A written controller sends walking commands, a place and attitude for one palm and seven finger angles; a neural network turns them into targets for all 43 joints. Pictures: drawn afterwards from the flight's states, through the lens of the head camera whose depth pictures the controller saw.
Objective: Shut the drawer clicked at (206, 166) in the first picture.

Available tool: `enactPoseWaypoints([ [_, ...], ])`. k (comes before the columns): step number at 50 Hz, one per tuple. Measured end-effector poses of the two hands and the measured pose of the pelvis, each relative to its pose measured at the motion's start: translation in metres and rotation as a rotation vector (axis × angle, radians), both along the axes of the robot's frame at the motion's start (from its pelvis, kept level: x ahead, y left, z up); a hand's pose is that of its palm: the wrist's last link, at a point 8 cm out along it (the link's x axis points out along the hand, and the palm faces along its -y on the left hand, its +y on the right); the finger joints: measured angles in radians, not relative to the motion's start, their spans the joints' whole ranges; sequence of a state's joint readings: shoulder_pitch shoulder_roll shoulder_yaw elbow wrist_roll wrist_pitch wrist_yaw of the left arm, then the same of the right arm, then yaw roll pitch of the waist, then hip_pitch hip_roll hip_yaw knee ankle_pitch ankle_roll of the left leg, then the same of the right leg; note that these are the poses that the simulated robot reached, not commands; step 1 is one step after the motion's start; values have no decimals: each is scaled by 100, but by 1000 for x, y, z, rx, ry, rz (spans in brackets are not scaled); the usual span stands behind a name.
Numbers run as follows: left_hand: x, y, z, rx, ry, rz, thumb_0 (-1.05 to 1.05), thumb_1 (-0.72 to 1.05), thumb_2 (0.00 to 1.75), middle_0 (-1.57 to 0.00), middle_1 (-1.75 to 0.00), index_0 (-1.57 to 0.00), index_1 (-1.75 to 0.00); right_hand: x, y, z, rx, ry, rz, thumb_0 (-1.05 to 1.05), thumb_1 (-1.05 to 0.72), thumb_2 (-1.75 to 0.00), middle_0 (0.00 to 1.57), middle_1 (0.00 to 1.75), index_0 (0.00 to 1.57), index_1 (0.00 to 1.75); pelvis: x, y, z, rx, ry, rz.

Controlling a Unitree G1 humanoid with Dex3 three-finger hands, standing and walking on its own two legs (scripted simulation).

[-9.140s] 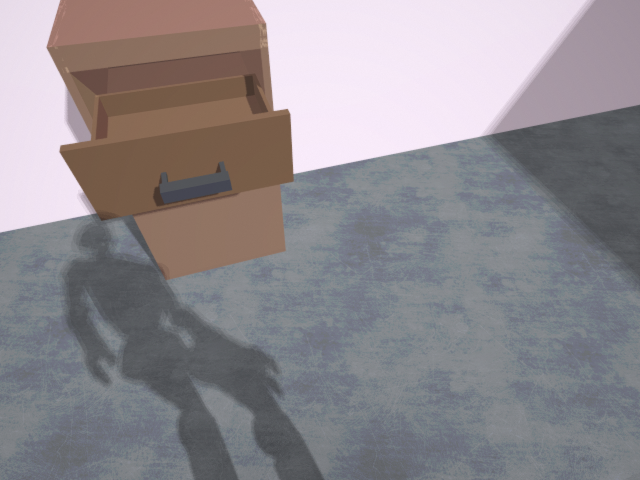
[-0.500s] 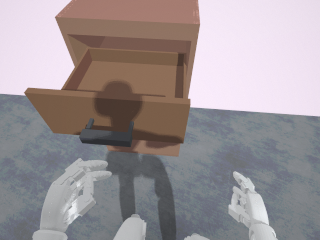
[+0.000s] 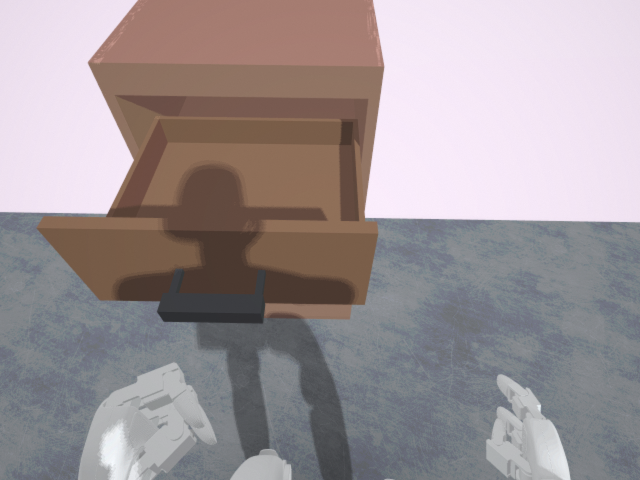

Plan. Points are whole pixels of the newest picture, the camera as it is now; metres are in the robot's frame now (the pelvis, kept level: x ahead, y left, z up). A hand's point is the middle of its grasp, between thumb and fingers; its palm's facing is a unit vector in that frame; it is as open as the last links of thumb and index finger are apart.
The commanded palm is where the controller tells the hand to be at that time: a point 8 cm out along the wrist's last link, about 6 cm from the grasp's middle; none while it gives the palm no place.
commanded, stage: raise the hand and make a fist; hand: left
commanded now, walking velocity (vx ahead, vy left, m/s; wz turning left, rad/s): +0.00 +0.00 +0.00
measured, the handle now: (216, 292) +0.35 +0.17 +0.01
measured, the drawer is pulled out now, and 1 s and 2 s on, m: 0.30 0.30 0.30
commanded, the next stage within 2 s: bring the fist close to the handle in 0.80 s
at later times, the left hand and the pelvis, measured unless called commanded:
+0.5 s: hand (186, 427) +0.16 +0.13 +0.11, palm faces +0.01 -1.00 +0.01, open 3.3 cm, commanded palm +0.12 +0.18 +0.12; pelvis +0.00 +0.02 +0.01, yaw +0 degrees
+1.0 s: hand (190, 426) +0.16 +0.13 +0.10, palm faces +0.04 -1.00 -0.02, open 3.3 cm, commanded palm +0.13 +0.18 +0.10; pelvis +0.01 +0.00 +0.01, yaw +0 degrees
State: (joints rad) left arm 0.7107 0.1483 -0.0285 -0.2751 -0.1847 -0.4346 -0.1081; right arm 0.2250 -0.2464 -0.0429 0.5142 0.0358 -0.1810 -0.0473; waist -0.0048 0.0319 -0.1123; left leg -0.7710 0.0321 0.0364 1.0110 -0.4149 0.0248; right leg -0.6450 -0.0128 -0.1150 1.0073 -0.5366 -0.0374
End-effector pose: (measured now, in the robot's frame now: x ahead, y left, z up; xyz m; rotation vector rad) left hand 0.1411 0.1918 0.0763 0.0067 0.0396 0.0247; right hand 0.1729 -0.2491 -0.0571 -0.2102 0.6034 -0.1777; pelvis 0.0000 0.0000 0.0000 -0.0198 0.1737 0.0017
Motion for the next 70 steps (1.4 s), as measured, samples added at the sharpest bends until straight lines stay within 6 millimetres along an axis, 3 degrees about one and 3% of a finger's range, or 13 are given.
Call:
enactPoseWaypoints([
  [7,0,-4,14,-15,-26,3,2,90,90,-126,-146,-126,-145,29,44,18,68,-93,97,1,-90,-89,20,30,20,30,0,8,2,-10,-20,6],
  [15,0,-4,24,-10,-20,0,2,90,90,-136,-156,-136,-156,28,68,21,104,-86,151,1,-90,-89,21,30,21,30,0,14,4,-18,-39,9],
  [23,-1,-7,37,-16,-29,-9,2,90,90,-139,-159,-139,-159,9,56,16,90,-41,114,1,-90,-89,21,30,21,30,3,17,7,-17,-52,6],
  [30,-4,-7,33,-6,6,-4,2,90,90,-140,-160,-139,-159,-2,40,13,67,-14,68,1,-90,-89,21,30,20,30,5,15,7,-12,-50,-1],
  [48,-1,-8,32,9,0,12,2,90,90,-140,-160,-139,-160,14,33,15,84,-46,75,1,-90,-89,21,30,20,30,9,2,8,-7,-43,5],
  [58,11,-18,11,1,9,-8,2,90,90,-140,-160,-140,-160,17,24,7,63,-23,93,1,-90,-89,21,30,20,30,8,-4,2,-2,-13,8],
  [70,33,-18,-11,17,7,-12,2,90,90,-140,-160,-139,-160,3,9,-12,49,56,55,1,-90,-89,21,30,20,30,9,-10,-6,1,24,0],
])
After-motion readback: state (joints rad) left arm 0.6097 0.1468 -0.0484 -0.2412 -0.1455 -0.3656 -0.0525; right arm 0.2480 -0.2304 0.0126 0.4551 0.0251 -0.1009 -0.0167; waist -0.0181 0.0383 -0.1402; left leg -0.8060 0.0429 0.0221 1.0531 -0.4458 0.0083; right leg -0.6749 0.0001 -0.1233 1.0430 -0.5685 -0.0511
